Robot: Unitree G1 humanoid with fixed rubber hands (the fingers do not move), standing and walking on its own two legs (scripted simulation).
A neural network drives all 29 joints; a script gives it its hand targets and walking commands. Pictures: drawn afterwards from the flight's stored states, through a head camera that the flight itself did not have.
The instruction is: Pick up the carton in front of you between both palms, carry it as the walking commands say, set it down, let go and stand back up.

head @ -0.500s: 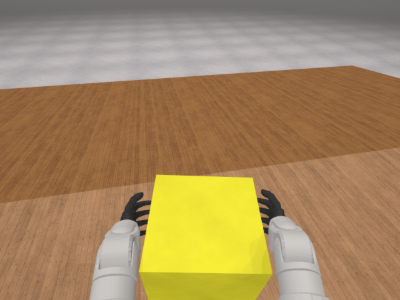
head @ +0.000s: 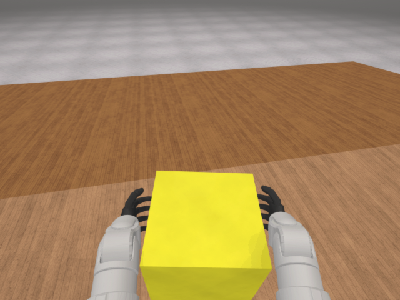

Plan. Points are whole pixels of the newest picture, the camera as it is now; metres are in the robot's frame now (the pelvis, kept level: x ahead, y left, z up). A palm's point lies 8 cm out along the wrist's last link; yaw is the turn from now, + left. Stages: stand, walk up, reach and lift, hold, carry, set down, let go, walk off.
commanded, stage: hold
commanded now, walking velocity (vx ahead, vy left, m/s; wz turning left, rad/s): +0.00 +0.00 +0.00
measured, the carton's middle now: (202, 242) +0.29 +0.00 -0.02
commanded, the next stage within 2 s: carry in 0.76 s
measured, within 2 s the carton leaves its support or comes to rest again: neither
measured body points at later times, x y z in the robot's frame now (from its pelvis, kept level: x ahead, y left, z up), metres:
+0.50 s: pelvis +0.01 +0.00 +0.00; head -0.04 +0.00 +0.45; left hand +0.30 +0.15 +0.04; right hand +0.30 -0.15 +0.04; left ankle +0.01 +0.12 -0.75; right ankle +0.02 -0.12 -0.75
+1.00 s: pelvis +0.04 +0.00 -0.01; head +0.00 -0.01 +0.44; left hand +0.33 +0.15 +0.06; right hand +0.34 -0.16 +0.06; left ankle +0.01 +0.13 -0.74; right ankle +0.02 -0.13 -0.74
